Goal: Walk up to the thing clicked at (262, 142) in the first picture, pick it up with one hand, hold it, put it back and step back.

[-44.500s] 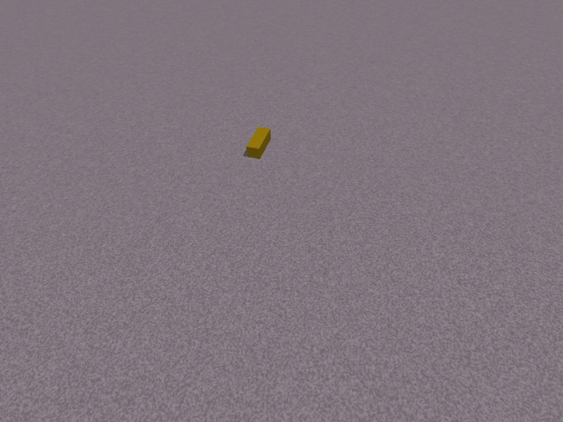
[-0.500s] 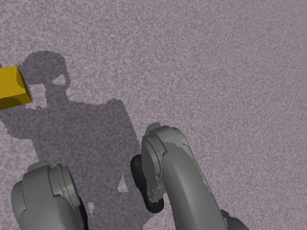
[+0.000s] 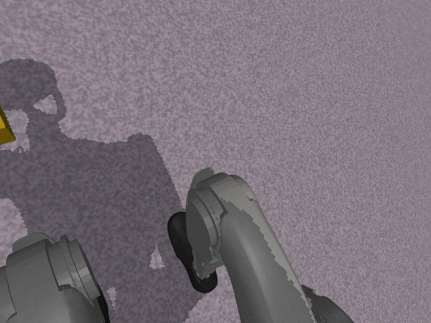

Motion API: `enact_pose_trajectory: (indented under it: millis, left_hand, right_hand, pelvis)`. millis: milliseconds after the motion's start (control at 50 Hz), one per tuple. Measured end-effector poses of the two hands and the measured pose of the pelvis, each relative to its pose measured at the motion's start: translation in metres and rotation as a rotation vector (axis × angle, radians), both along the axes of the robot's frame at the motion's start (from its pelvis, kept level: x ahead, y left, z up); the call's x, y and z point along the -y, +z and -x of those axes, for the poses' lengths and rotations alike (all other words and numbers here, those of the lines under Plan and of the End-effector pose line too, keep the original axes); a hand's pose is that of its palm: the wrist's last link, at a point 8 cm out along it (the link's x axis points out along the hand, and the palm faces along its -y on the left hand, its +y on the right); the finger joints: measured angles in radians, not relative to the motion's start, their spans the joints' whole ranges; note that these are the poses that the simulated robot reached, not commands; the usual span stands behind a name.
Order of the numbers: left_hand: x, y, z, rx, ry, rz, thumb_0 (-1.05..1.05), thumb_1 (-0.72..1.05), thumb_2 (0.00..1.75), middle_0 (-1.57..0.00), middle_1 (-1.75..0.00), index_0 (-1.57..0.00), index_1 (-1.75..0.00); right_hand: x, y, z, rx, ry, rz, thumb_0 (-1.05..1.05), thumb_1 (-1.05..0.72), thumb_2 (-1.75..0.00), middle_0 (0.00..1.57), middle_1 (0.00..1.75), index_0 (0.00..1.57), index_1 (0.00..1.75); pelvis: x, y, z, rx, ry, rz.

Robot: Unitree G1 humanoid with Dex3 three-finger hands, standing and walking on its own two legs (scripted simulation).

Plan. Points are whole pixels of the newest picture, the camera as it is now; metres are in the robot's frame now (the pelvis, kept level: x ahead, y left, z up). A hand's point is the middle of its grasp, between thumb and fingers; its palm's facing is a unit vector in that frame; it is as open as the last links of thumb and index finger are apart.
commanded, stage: rest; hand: left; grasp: from above
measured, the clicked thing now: out of the picture +0.50 +0.31 -0.27
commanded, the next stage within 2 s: open in 0.30 s
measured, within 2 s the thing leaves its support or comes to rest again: rests again in 0.44 s
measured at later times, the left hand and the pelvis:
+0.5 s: hand out of the picture +0.49 +0.29 -0.24, palm faces -0.45 -0.11 -0.89, open 10.5 cm; pelvis +0.00 +0.00 +0.00, yaw -1 degrees
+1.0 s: hand out of the picture +0.50 +0.30 -0.24, palm faces -0.44 -0.12 -0.89, open 13.4 cm; pelvis +0.00 +0.00 +0.00, yaw -2 degrees
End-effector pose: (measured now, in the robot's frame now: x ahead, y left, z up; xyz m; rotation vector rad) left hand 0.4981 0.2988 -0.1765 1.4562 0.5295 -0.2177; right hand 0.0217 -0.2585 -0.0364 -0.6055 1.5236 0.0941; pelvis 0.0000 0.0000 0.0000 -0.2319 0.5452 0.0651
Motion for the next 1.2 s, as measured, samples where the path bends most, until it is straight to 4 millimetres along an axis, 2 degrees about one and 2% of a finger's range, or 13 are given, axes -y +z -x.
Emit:
enact_pose_trajectory:
  millis: [500, 660, 980, 1200]
  left_hand:
    - [0.002, -0.002, -0.003, 0.01, -0.013, -0.003, -0.01, -0.04, 0.51, -0.63, -0.62, -0.64, -0.58]
    - [0.002, -0.006, -0.005, 0.008, -0.007, -0.008, 0.0, -0.08, 0.64, -0.52, -0.72, -0.53, -0.7]
    - [0.001, -0.003, -0.008, 0.008, 0.007, -0.003, 0.0, -0.41, 0.95, -0.19, -0.95, -0.18, -0.96]
    - [-0.001, -0.004, -0.006, 0.005, -0.007, -0.002, 0.0, -0.5, 1.04, -0.1, -1.03, -0.08, -1.05]
  right_hand:
    - [-0.014, 0.002, 0.002, 0.014, 0.023, -0.038, 0.0, -0.91, -0.9, 0.21, 0.3, 0.2, 0.3]
    - [-0.014, 0.004, 0.002, 0.01, 0.026, -0.039, 0.0, -0.9, -0.9, 0.21, 0.3, 0.2, 0.3]
    - [-0.011, 0.007, 0.007, -0.005, 0.014, -0.025, 0.0, -0.9, -0.9, 0.21, 0.3, 0.2, 0.3]
    - [-0.011, 0.008, 0.008, -0.01, 0.022, -0.012, 0.0, -0.9, -0.9, 0.21, 0.3, 0.2, 0.3]
  pelvis:
    - [-0.002, 0.001, 0.002, 0.015, -0.012, 0.013]
    - [-0.002, 0.002, 0.002, 0.013, -0.014, 0.017]
    - [-0.002, 0.004, 0.003, 0.014, -0.017, 0.02]
    - [-0.003, 0.004, 0.004, 0.019, -0.015, 0.023]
